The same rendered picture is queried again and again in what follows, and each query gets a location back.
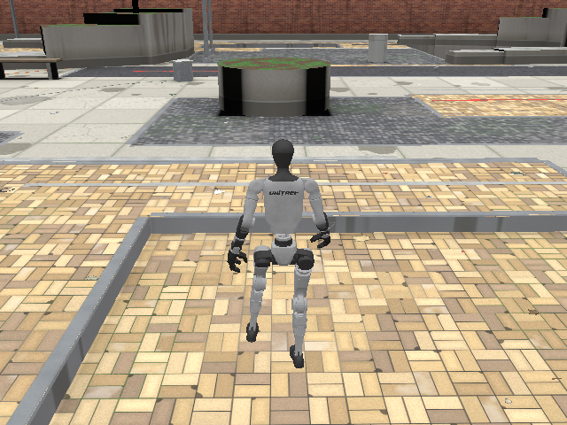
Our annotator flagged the right robot upper arm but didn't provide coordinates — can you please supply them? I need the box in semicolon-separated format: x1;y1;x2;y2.
301;178;326;226

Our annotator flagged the left robot hand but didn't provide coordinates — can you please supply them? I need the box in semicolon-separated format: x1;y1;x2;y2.
227;250;247;273

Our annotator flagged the left robot upper arm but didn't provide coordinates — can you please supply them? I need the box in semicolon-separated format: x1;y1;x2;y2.
241;178;265;228

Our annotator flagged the left robot forearm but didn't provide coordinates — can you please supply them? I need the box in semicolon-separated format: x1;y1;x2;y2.
229;215;249;254

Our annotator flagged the humanoid robot head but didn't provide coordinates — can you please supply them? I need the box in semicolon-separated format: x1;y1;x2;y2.
268;139;299;182

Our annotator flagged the right robot forearm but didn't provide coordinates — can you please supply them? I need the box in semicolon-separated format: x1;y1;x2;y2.
316;212;330;238

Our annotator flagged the right robot hand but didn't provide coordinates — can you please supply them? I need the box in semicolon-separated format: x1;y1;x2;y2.
310;233;330;248

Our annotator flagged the humanoid robot torso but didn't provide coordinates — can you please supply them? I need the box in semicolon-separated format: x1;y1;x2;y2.
262;174;304;266

